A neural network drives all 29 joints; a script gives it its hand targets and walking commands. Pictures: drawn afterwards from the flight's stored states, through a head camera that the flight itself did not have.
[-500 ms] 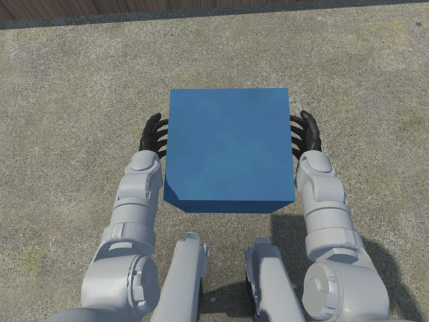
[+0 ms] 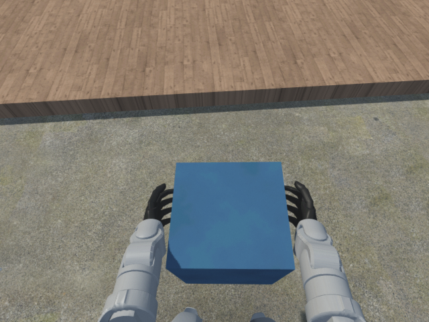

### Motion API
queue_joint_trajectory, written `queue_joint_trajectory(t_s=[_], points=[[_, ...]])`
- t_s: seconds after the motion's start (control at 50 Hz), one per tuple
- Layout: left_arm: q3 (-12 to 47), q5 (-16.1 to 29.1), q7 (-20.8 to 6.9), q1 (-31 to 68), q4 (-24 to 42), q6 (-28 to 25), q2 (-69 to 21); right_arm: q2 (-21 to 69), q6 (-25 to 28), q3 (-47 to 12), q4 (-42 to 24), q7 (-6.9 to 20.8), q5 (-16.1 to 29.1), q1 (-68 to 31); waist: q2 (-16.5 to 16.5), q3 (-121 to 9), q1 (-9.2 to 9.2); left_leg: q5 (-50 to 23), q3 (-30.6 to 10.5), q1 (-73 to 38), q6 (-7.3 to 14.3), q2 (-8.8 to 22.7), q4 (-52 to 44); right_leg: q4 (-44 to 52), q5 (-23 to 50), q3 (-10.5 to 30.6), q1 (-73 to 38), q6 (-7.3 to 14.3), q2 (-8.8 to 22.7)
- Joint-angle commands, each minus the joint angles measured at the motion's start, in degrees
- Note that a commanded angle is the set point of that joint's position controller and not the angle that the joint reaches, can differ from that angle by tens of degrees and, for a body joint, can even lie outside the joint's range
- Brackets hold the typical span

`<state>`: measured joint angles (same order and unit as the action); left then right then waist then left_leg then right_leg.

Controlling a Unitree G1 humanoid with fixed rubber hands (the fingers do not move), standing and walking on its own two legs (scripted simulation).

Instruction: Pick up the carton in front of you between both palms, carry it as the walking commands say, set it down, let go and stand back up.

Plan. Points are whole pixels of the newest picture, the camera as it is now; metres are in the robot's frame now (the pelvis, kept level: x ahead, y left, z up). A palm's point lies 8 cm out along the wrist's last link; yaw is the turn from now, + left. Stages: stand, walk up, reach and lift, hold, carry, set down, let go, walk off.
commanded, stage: reach and lift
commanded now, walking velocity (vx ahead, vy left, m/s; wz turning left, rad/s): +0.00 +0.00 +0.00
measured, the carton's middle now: (228, 229) +0.32 +0.00 -0.10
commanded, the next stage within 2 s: hold in 1.32 s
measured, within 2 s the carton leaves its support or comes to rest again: neither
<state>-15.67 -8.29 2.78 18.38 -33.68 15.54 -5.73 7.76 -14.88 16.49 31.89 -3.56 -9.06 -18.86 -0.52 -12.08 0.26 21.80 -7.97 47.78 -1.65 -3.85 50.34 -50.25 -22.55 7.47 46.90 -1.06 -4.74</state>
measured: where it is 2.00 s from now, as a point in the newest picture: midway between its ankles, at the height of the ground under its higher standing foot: outside the picture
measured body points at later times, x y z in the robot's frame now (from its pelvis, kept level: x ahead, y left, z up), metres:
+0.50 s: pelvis +0.00 +0.00 +0.05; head -0.03 +0.00 +0.50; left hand +0.30 +0.15 +0.05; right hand +0.31 -0.16 +0.07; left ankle +0.02 +0.13 -0.69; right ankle +0.01 -0.13 -0.69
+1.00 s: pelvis +0.00 +0.00 +0.05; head -0.03 +0.00 +0.50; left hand +0.31 +0.15 +0.07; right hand +0.32 -0.15 +0.09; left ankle +0.02 +0.13 -0.69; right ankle +0.01 -0.13 -0.69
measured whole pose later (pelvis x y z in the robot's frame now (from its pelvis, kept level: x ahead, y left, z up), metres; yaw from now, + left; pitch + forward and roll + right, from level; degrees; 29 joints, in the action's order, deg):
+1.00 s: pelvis +0.00 +0.00 +0.05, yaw +1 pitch -4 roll +0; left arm -15.5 -15.7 -0.5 16.2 -19.7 37.7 -9.0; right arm 9.4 -37.2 16.4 18.6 0.8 -16.5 -17.8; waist -0.2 -0.7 -0.4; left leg 12.5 -8.5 8.0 -0.9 -2.3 24.6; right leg -24.0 -13.1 7.5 6.8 -0.4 -2.6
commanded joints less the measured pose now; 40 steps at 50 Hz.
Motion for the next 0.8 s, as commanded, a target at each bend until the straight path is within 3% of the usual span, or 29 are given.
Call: queue_joint_trajectory(t_s=[0.0,0.02,0.08,0.1,0.16,0.18,0.2,0.22,0.24,0.26,0.28,0.3,0.34,0.36,0.4,0.42,0.48,0.5,0.52,0.56,0.58,0.6,0.62,0.64,0.66,0.72,0.74,0.76,0.78], points=[[34.68,7.94,-12.56,27.83,1.88,0.28,-60.58,54.51,-1.21,-33.34,0.58,13.49,5.67,-24.78,1.15,-22.80,-1.75,-20.95,2.16,-23.36,0.00,-2.22,-9.96,9.56,19.91,-3.61,-17.02,0.15,-3.18],[34.81,7.43,-12.63,29.22,3.88,0.82,-57.30,56.73,-2.16,-34.55,2.32,13.39,6.34,-23.04,1.29,-21.81,0.07,-21.20,3.16,-24.99,0.12,-2.21,-11.80,12.07,20.73,-2.46,-20.04,0.21,-2.49],[36.29,7.60,-13.04,24.72,5.27,3.95,-60.26,57.53,-4.84,-36.64,-2.79,14.31,7.17,-22.68,2.45,-21.91,0.71,-24.07,2.37,-29.26,0.08,-2.31,-15.23,14.65,24.78,-2.20,-26.68,-0.16,-2.29],[35.68,8.05,-13.19,24.58,7.93,4.14,-58.16,56.76,-6.13,-36.93,-4.17,14.53,7.84,-22.14,-0.12,-21.75,0.66,-26.72,2.41,-30.55,0.31,-1.75,-14.96,15.59,26.44,-2.35,-28.11,-0.56,-1.80],[37.81,8.69,-14.20,22.54,10.76,7.48,-57.41,57.06,-8.84,-38.84,-6.86,14.85,8.16,-16.10,1.05,-18.41,-0.74,-27.19,2.55,-34.96,0.35,-1.83,-19.39,20.25,29.16,-2.06,-33.65,-0.59,-0.91],[36.93,8.46,-14.38,20.21,11.07,8.62,-57.04,57.90,-10.54,-38.48,-7.46,14.84,8.16,-15.69,-0.87,-13.92,0.22,-26.39,1.83,-34.24,1.09,-0.99,-20.75,20.73,27.76,-2.02,-33.20,-0.74,-1.03],[38.37,8.75,-14.59,18.73,11.63,10.26,-58.22,57.17,-11.90,-38.94,-8.33,14.64,8.97,-15.48,1.86,-13.16,0.03,-27.67,2.50,-36.27,0.40,-1.50,-22.17,22.23,30.92,-1.48,-36.39,-0.86,-0.71],[38.17,8.79,-14.67,20.34,12.13,11.58,-57.71,56.24,-12.90,-37.84,-9.30,14.85,8.00,-14.40,-0.89,-12.38,-1.05,-26.34,3.18,-39.84,0.74,-1.17,-24.20,23.91,32.00,-2.12,-37.26,-1.12,-1.11],[36.71,7.92,-15.02,17.14,12.41,12.93,-57.35,56.66,-14.61,-39.00,-10.04,14.97,8.62,-14.71,0.38,-9.11,0.54,-24.70,2.69,-37.94,0.64,-1.48,-24.96,24.86,29.81,-1.58,-39.95,-1.01,0.05],[37.02,8.40,-15.03,14.46,13.29,14.47,-56.78,56.88,-15.76,-37.84,-10.85,15.42,8.89,-12.76,-0.58,-5.30,-0.79,-24.20,2.01,-37.60,1.06,-0.91,-26.29,26.03,26.79,-1.84,-39.70,-0.75,-0.59],[35.29,7.51,-15.37,16.02,13.38,15.30,-57.15,55.94,-16.81,-37.58,-11.32,15.79,7.84,-13.83,1.87,-4.11,-0.32,-22.22,2.19,-38.31,0.45,-1.12,-27.04,26.84,25.88,-1.49,-39.41,-0.52,-0.16],[34.68,7.33,-15.13,17.52,12.99,16.28,-56.17,55.84,-17.82,-35.90,-8.42,16.05,7.49,-14.72,-1.88,-0.43,0.30,-20.55,1.84,-38.04,0.89,-0.89,-27.68,27.57,22.77,-2.17,-38.52,-0.25,-0.70],[31.99,6.20,-15.85,22.50,12.00,17.60,-53.91,55.03,-19.49,-32.78,-6.13,16.13,5.61,-16.19,0.38,4.71,-0.51,-11.47,3.45,-34.90,1.27,-1.24,-29.06,29.05,16.07,-1.95,-39.04,0.08,0.14],[31.80,6.41,-16.11,26.02,12.99,17.43,-55.13,55.55,-18.99,-31.14,-6.63,16.49,4.37,-19.31,-1.12,5.48,-1.83,-9.12,3.60,-35.84,1.87,-1.22,-28.58,28.87,13.50,-2.33,-38.05,0.24,0.09],[30.47,6.34,-16.94,25.98,13.63,17.95,-56.14,56.61,-19.12,-32.32,-11.23,17.43,5.56,-22.92,-0.14,1.76,-1.64,-9.51,3.49,-38.01,1.54,-1.16,-28.47,28.47,13.19,-2.87,-37.92,0.13,0.19],[32.93,7.77,-16.80,30.28,12.32,17.85,-58.54,56.35,-19.42,-30.86,-6.48,17.52,4.95,-23.82,0.42,1.74,-2.46,-10.16,2.86,-37.77,1.28,-0.55,-28.14,28.00,13.08,-2.86,-38.04,1.08,-0.03],[30.88,6.71,-17.52,31.56,11.33,17.89,-57.84,57.67,-18.80,-31.71,-9.63,18.05,6.10,-28.18,0.96,-1.57,-1.36,-9.85,3.84,-37.29,0.99,-0.75,-27.33,27.63,12.60,-2.86,-40.75,0.77,0.25],[30.63,6.20,-17.08,32.02,12.34,17.52,-56.82,57.59,-19.81,-29.95,-3.94,18.51,5.36,-26.10,0.25,0.66,0.47,-11.56,3.17,-39.56,1.51,-0.35,-27.43,27.99,12.72,-2.96,-37.38,0.51,0.13],[30.73,6.04,-17.04,33.10,11.01,17.72,-58.76,57.55,-19.07,-29.87,-5.50,18.41,4.71,-26.87,1.74,-2.20,-1.04,-10.07,3.36,-39.39,1.12,-0.70,-27.96,27.57,11.97,-3.08,-38.51,0.79,-0.34],[30.26,4.62,-17.10,30.34,11.71,17.97,-57.64,58.36,-18.80,-31.84,-7.50,18.61,6.53,-28.63,1.80,-2.19,1.95,-13.23,3.85,-39.02,1.42,-1.27,-27.80,27.68,14.63,-2.95,-40.46,-0.06,-0.20],[31.06,4.85,-16.87,31.13,13.48,17.79,-57.73,59.99,-19.48,-31.58,-6.11,18.57,5.70,-26.77,0.42,-3.07,0.40,-15.79,3.70,-40.71,1.13,-1.10,-28.22,27.90,17.84,-3.43,-38.69,-0.18,-0.72],[30.51,4.90,-16.87,31.61,12.16,17.95,-58.06,59.07,-19.08,-30.94,-5.33,18.23,5.81,-26.83,1.89,-5.17,1.29,-16.29,4.61,-39.87,1.24,-1.35,-28.01,28.13,19.34,-2.73,-42.00,-0.22,-0.31],[33.30,6.07,-16.85,31.12,15.02,18.08,-56.71,59.95,-19.54,-30.78,-4.38,17.94,5.80,-22.10,1.20,-5.81,-0.83,-17.77,3.98,-43.14,0.98,-0.71,-27.85,27.99,19.87,-3.01,-41.45,0.31,-0.34],[31.81,7.83,-17.27,27.24,12.43,17.99,-60.10,56.82,-18.42,-33.50,-13.10,17.84,6.41,-26.48,1.13,-6.12,-1.09,-18.56,4.25,-42.07,0.85,-1.08,-28.06,27.30,21.40,-3.42,-41.72,0.14,-0.57],[31.92,6.66,-17.61,30.98,13.38,17.76,-57.53,58.99,-19.12,-32.36,-6.92,17.50,5.70,-24.65,0.55,-5.22,0.50,-16.02,4.61,-40.43,0.84,-1.31,-27.82,28.53,19.09,-2.96,-43.32,0.09,0.05],[31.07,5.95,-17.43,30.04,11.70,18.40,-58.44,57.45,-19.63,-29.79,-6.11,17.40,4.11,-23.14,1.21,-1.07,-1.86,-13.02,3.92,-41.46,0.74,-1.08,-28.41,29.12,15.16,-3.23,-39.32,0.60,-0.54],[30.83,5.76,-17.47,30.28,14.53,18.01,-57.91,57.93,-19.52,-31.37,-9.29,17.75,4.48,-25.48,0.11,-3.55,0.61,-13.19,3.81,-41.66,0.82,-0.92,-29.18,28.84,15.63,-4.39,-40.49,0.46,-0.89],[33.47,6.57,-17.53,28.96,14.68,18.50,-57.09,59.16,-19.69,-32.26,-8.89,17.88,5.94,-23.29,0.74,-1.90,-0.89,-13.41,3.71,-40.33,0.95,-0.92,-29.11,28.71,17.16,-3.10,-42.32,0.55,-0.35],[33.99,6.47,-17.49,29.89,16.56,18.61,-57.31,60.18,-19.29,-33.52,-11.11,18.17,7.35,-25.92,2.70,-3.73,-0.41,-16.58,3.60,-42.19,1.07,-1.43,-28.96,28.49,19.87,-3.10,-41.90,0.10,0.19]])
